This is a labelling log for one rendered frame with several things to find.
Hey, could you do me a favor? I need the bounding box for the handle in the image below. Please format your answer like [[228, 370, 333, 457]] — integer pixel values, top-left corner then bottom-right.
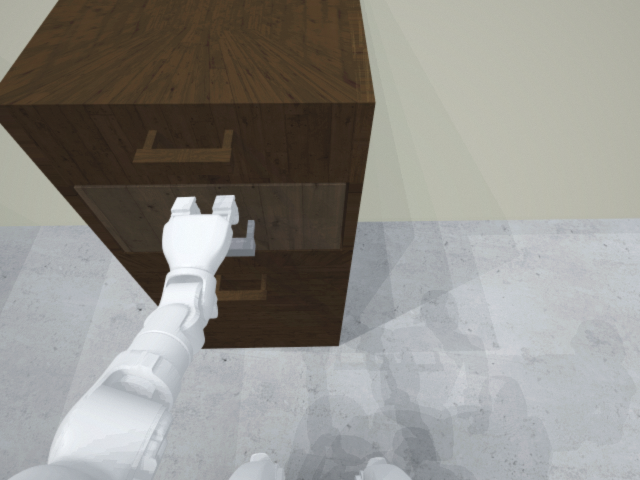
[[226, 220, 256, 257], [215, 290, 268, 305], [132, 148, 235, 176]]

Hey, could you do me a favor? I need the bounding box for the left robot shin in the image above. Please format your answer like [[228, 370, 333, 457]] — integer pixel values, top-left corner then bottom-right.
[[250, 453, 272, 462]]

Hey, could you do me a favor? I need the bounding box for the left robot forearm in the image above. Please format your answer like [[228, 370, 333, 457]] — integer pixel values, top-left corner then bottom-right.
[[48, 267, 216, 464]]

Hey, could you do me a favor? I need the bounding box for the drawer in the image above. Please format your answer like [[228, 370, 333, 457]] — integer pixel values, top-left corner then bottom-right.
[[74, 183, 346, 252]]

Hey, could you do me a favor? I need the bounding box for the right robot shin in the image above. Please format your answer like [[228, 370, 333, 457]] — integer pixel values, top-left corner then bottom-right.
[[366, 457, 387, 468]]

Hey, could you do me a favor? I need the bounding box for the left robot upper arm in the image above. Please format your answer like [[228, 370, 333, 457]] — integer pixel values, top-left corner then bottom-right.
[[8, 385, 174, 480]]

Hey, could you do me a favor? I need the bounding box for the robot shin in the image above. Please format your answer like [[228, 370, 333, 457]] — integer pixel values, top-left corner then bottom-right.
[[366, 457, 387, 468], [250, 453, 272, 462]]

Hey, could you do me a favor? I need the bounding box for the cabinet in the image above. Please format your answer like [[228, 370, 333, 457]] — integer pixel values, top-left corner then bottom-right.
[[0, 0, 376, 349]]

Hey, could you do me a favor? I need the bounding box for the left robot hand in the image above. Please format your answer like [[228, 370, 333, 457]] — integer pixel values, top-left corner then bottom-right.
[[162, 195, 239, 319]]

